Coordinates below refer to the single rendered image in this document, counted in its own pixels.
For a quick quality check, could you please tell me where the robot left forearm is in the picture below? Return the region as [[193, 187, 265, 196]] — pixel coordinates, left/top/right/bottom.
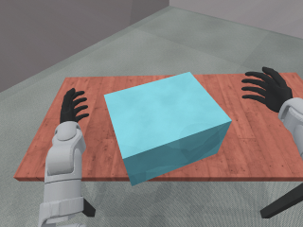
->
[[38, 121, 86, 227]]

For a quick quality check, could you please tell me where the robot right hand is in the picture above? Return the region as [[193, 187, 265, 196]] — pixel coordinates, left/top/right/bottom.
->
[[241, 66, 293, 113]]

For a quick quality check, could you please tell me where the robot left hand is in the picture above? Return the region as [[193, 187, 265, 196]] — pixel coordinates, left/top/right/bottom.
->
[[60, 88, 89, 124]]

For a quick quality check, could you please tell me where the table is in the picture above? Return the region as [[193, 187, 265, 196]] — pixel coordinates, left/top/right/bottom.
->
[[13, 72, 303, 218]]

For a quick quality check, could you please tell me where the robot right forearm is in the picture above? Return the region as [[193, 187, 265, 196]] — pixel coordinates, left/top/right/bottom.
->
[[277, 97, 303, 161]]

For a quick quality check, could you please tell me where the carton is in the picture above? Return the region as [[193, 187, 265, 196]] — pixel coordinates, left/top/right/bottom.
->
[[104, 72, 232, 186]]

